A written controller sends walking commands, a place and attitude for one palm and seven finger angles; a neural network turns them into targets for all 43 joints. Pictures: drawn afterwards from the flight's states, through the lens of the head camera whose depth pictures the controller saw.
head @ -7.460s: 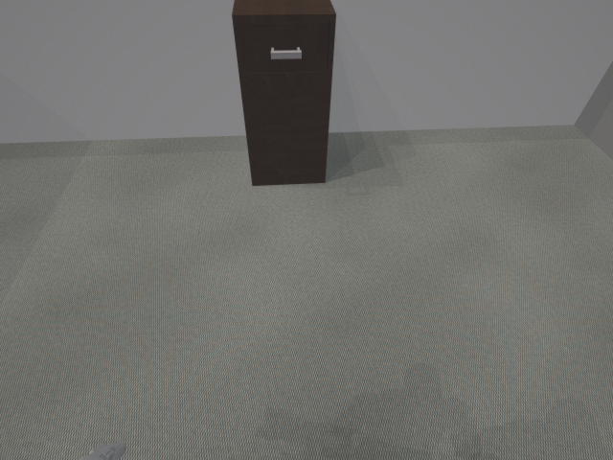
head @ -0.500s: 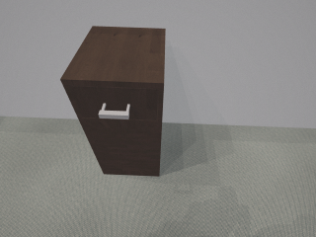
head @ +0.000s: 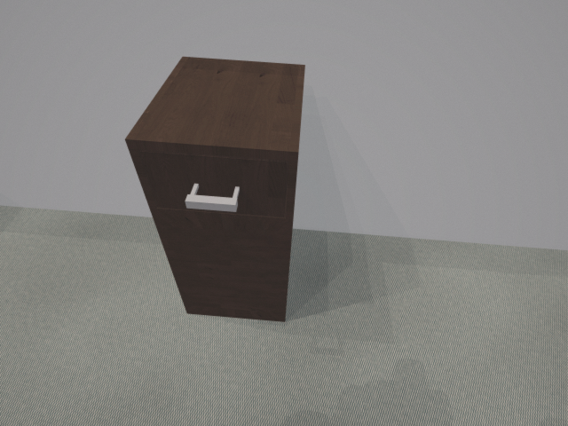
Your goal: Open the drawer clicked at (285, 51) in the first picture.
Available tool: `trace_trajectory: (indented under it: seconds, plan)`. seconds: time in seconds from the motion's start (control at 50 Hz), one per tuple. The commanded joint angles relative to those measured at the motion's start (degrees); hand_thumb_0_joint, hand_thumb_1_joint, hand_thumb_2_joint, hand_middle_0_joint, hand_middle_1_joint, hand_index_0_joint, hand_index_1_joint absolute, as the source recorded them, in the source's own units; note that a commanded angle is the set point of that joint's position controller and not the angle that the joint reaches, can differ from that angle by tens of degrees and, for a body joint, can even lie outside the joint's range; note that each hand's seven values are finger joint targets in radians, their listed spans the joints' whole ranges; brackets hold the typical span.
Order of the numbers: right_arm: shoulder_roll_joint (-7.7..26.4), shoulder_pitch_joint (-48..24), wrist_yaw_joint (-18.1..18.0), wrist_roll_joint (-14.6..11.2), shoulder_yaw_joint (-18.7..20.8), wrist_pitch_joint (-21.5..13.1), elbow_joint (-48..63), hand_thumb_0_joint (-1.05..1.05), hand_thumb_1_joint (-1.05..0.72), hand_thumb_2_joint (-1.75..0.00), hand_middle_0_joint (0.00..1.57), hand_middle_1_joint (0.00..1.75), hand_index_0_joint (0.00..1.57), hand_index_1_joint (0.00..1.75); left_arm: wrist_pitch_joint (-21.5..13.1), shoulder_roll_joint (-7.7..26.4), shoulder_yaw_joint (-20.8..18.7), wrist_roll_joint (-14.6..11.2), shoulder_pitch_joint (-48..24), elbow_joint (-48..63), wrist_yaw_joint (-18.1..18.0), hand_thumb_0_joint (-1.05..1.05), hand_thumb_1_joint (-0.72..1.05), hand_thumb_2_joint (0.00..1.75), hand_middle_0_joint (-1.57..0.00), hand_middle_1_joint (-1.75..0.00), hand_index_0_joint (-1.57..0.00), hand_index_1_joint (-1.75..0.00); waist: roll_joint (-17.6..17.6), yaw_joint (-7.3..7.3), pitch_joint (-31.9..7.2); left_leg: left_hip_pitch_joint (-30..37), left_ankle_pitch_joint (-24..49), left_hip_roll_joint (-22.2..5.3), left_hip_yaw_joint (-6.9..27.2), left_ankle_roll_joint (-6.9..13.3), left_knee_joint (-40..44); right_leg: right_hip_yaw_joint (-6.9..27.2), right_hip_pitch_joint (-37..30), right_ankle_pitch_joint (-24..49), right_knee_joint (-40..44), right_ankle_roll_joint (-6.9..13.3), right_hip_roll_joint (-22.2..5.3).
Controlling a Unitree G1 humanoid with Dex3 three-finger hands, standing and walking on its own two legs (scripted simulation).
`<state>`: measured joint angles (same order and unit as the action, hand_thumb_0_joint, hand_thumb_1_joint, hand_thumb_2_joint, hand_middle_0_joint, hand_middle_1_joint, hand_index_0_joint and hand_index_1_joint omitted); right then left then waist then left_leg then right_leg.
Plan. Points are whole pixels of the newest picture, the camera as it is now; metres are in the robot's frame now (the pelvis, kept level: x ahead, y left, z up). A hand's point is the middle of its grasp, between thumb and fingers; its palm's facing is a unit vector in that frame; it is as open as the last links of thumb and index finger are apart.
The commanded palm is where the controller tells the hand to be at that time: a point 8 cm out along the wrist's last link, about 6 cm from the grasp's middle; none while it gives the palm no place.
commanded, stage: shuffle to correct the standing spot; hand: left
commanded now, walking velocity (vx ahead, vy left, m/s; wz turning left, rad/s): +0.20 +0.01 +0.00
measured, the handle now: (214, 196) +0.61 +0.20 -0.09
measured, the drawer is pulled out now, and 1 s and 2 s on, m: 0.00 0.00 0.00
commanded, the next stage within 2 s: come to a stop and stand still in 0.34 s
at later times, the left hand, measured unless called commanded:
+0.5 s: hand out of the picture +0.02 +0.16 -0.19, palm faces +0.12 -0.99 -0.12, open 7.4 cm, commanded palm none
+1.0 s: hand out of the picture +0.15 +0.18 -0.18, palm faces +0.09 -0.97 -0.21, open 7.3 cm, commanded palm none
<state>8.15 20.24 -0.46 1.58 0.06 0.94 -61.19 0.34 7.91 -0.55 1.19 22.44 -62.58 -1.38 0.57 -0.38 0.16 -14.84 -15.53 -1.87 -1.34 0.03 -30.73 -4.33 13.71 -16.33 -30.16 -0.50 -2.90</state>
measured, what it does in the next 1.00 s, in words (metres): walks ahead: right foot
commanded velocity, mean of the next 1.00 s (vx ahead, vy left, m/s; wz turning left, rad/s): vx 0.01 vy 0.02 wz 0.00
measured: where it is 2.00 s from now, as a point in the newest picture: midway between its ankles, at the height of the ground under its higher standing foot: outside the picture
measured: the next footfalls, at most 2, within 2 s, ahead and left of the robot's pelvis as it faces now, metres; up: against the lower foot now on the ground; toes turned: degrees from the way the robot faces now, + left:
right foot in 0.70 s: +0.20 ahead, -0.11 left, +0.00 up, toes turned -4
left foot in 1.02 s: +0.13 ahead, +0.10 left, +0.00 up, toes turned -1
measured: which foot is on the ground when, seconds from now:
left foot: down 0.00-0.78, up 0.80-1.00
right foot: down 0.00-0.44, up 0.46-0.68, down 0.70-1.00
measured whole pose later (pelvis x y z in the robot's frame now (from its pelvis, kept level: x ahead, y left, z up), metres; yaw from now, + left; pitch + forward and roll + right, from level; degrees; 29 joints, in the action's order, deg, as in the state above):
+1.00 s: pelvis +0.10 +0.00 +0.00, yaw +2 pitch -1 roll +1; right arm 8.5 12.2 -1.2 0.4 2.4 1.7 -58.8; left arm 0.8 9.5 -3.0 1.7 12.0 -56.1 -2.6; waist 2.0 -0.5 4.5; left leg -15.8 -23.5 0.4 -2.4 -0.3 -38.1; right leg -5.1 19.2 -12.4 -32.2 1.8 -2.5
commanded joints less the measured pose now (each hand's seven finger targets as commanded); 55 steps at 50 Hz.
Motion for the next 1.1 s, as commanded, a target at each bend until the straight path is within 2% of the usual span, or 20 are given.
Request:
trace_trajectory:
  seconds: [0.0,0.18,0.22,0.28,0.32,0.38,0.4,0.42,0.44,0.5,0.56,0.66,0.68,0.76,0.84,0.96,0.98,1.02,1.04,1.08]
  plan:
    - [5.5,2.9,-0.3,0.1,1.3,-0.9,2.3,0.0,-0.9,-0.9,0.2,0.3,0.2,0.3,-0.8,5.6,-1.5,0.3,3.0,2.5,0.3,0.0,0.9,0.9,-0.2,-0.3,-0.2,-0.3,0.0,-0.14,8.9,-8.3,-18.5,-1.3,3.5,2.7,7.9,6.8,5.5,-21.8,9.5,3.3,-2.9]
    - [6.1,3.5,-0.6,-0.1,2.0,-2.5,2.6,0.0,-0.9,-0.9,0.2,0.3,0.2,0.3,-2.2,1.9,-2.1,0.4,6.1,2.5,1.2,0.0,0.9,0.9,-0.2,-0.3,-0.2,-0.3,-3.9,-1.14,7.4,-9.1,-20.2,-4.7,8.7,5.5,11.3,3.1,2.1,-11.6,1.7,4.1,0.1]
    - [4.6,1.9,-0.4,-0.3,1.7,-2.9,3.3,0.0,-0.9,-0.9,0.2,0.3,0.2,0.3,-2.7,3.6,-2.5,0.4,7.9,1.6,1.1,0.0,0.9,0.9,-0.2,-0.3,-0.2,-0.3,2.0,-2.14,7.6,-13.1,-15.4,-1.1,4.5,4.2,4.4,9.5,-2.3,-13.1,6.8,5.7,-3.2]
    - [2.1,-1.7,0.2,-0.3,1.3,-3.8,5.1,0.0,-0.9,-0.9,0.2,0.3,0.2,0.3,-3.7,7.8,-3.8,0.3,12.0,0.2,0.1,0.0,0.9,0.9,-0.2,-0.3,-0.2,-0.3,13.0,-3.55,6.9,-19.9,-10.1,1.8,-3.2,2.5,-13.3,24.0,-9.3,-5.8,16.4,11.5,-15.3]
    - [1.8,-3.2,0.4,-0.4,1.3,-4.3,5.9,0.0,-0.9,-0.9,0.2,0.3,0.2,0.3,-4.1,7.2,-3.9,0.8,11.5,-0.1,-0.4,0.0,0.9,0.9,-0.2,-0.3,-0.2,-0.3,10.0,-2.93,6.8,-20.6,-11.8,0.2,-2.3,2.7,-13.0,21.9,-11.8,8.0,13.8,13.4,-16.7]
    - [0.9,4.4,0.4,-0.8,0.8,-5.2,2.1,0.0,-0.9,-0.9,0.2,0.3,0.2,0.3,-3.6,5.9,-3.3,0.5,5.3,1.1,-0.2,0.0,0.9,0.9,-0.2,-0.3,-0.2,-0.3,5.6,1.94,3.6,1.9,-0.1,2.5,-5.3,2.8,5.9,6.9,-1.2,15.7,2.6,7.9,-8.5]
    - [4.5,10.5,-0.2,-0.4,1.6,-5.6,-0.2,0.0,-0.9,-0.9,0.2,0.3,0.2,0.3,-3.5,3.9,-2.8,0.1,4.5,1.5,0.0,0.0,0.9,0.9,-0.2,-0.3,-0.2,-0.3,-2.9,4.1,1.6,11.8,6.5,-2.3,2.1,4.7,8.8,2.1,6.3,12.0,-8.3,5.4,-3.6]
    - [9.8,17.0,-0.9,0.1,3.0,-5.6,-1.7,0.0,-0.9,-0.9,0.2,0.3,0.2,0.3,-3.4,1.4,-2.2,-0.3,3.2,3.2,0.3,0.0,0.9,0.9,-0.2,-0.3,-0.2,-0.3,-17.6,5.77,-0.7,20.1,15.5,-15.6,19.1,9.7,12.4,-3.3,19.0,-8.2,-21.8,2.3,2.4]
    - [10.0,17.8,-1.5,0.1,2.7,-4.5,-2.0,0.0,-0.9,-0.9,0.2,0.3,0.2,0.3,-3.3,1.8,-2.2,0.0,0.8,4.6,0.1,0.0,0.9,0.9,-0.2,-0.3,-0.2,-0.3,-13.3,5.81,0.6,20.0,20.2,-20.5,23.1,13.5,14.6,0.8,23.3,-16.7,-31.1,3.0,1.8]
    - [4.4,4.3,-1.7,-0.1,0.4,-4.6,1.4,0.0,-0.9,-0.9,0.2,0.3,0.2,0.3,-2.6,-0.7,-1.5,0.0,-0.2,3.0,-0.2,0.0,0.9,0.9,-0.2,-0.3,-0.2,-0.3,-6.8,0.64,8.3,1.7,35.5,-16.4,10.9,12.8,14.0,4.1,14.9,-10.5,-27.7,2.0,-2.9]
    - [4.8,0.1,-2.3,-0.5,0.0,-4.6,2.0,0.0,-0.9,-0.9,0.2,0.3,0.2,0.3,-1.4,-1.9,-0.6,-0.5,2.9,1.1,-0.5,0.0,0.9,0.9,-0.2,-0.3,-0.2,-0.3,-7.1,-1.25,5.3,1.8,51.2,-12.4,2.1,9.7,11.2,1.8,5.1,-2.7,-13.0,0.1,-1.7]
    - [7.3,-1.2,-2.5,-1.0,2.3,-2.4,2.5,0.0,-0.9,-0.9,0.2,0.3,0.2,0.3,-0.4,2.9,-1.8,0.0,1.7,2.5,-0.6,0.0,0.9,0.9,-0.2,-0.3,-0.2,-0.3,-5.6,-1.5,2.3,4.5,40.4,-10.8,1.5,6.6,5.1,0.6,0.2,11.1,-0.8,0.3,-0.8]
    - [7.1,-1.5,-2.5,-0.9,2.7,-2.0,2.9,0.0,-0.9,-0.9,0.2,0.3,0.2,0.3,-0.6,4.4,-2.2,0.2,2.2,3.0,-0.6,0.0,0.9,0.9,-0.2,-0.3,-0.2,-0.3,-3.3,-1.73,1.0,3.9,33.7,-8.7,0.4,4.9,2.5,2.7,-1.3,22.3,0.2,0.7,-2.3]
    - [2.6,0.9,-1.8,-1.7,2.8,-0.2,2.9,0.0,-0.9,-0.9,0.2,0.3,0.2,0.3,-1.3,9.7,-3.1,0.1,0.9,4.3,-1.0,0.0,0.9,0.9,-0.2,-0.3,-0.2,-0.3,14.8,-1.09,-5.8,-4.9,-15.9,2.2,-2.7,0.0,-16.4,15.4,-9.7,57.6,3.8,12.5,-17.2]
    - [2.2,-2.7,-1.2,-1.6,2.8,0.5,3.5,0.0,-0.9,-0.9,0.2,0.3,0.2,0.3,-0.4,9.3,-3.6,0.7,-4.3,7.2,-1.7,0.0,0.9,0.9,-0.2,-0.3,-0.2,-0.3,10.8,-1.05,-4.3,-7.7,-16.7,2.0,0.8,-0.2,-23.1,12.9,-6.5,44.2,6.3,13.9,-15.4]
    - [1.0,2.5,-0.9,-1.3,2.2,-0.2,1.8,0.0,-0.9,-0.9,0.2,0.3,0.2,0.3,0.5,10.4,-4.2,0.3,-7.4,8.6,-1.3,0.0,0.9,0.9,-0.2,-0.3,-0.2,-0.3,6.8,1.52,-4.2,5.9,0.4,3.0,-2.7,-0.4,3.9,10.4,1.5,16.7,5.4,8.5,-10.4]
    - [2.1,3.3,-1.0,-1.2,2.2,-0.6,1.5,0.0,-0.9,-0.9,0.2,0.3,0.2,0.3,0.7,8.7,-3.8,-0.1,-7.5,8.6,-1.1,0.0,0.9,0.9,-0.2,-0.3,-0.2,-0.3,2.7,1.69,-2.6,8.9,3.6,1.0,-1.1,0.2,8.4,8.6,4.7,10.0,3.1,6.4,-7.5]
    - [7.1,-0.5,-1.3,-0.3,2.8,-1.1,4.2,0.0,-0.9,-0.9,0.2,0.3,0.2,0.3,1.3,4.2,-2.8,-0.6,-7.2,9.6,-0.5,0.0,0.9,0.9,-0.2,-0.3,-0.2,-0.3,-15.0,-0.04,3.0,-0.3,7.5,-13.3,14.7,6.1,17.7,1.4,7.8,-7.0,-5.1,1.6,0.4]
    - [7.4,-3.6,-1.3,0.1,2.4,-0.9,5.3,0.0,-0.9,-0.9,0.2,0.3,0.2,0.3,1.2,4.2,-2.7,-0.4,-7.5,9.4,-0.6,0.0,0.9,0.9,-0.2,-0.3,-0.2,-0.3,-12.3,-0.55,5.0,-7.4,4.5,-15.2,15.4,9.2,19.2,2.5,4.6,-9.3,-10.3,1.7,0.7]
    - [5.6,-7.6,-1.7,0.0,1.7,-1.2,5.7,0.0,-0.9,-0.9,0.2,0.3,0.2,0.3,1.9,3.9,-2.5,0.3,-6.8,7.1,-0.3,0.0,0.9,0.9,-0.2,-0.3,-0.2,-0.3,-13.5,-1.74,7.4,-13.1,-4.1,-11.9,12.5,9.1,21.6,4.6,1.4,-7.3,-15.9,1.9,0.1]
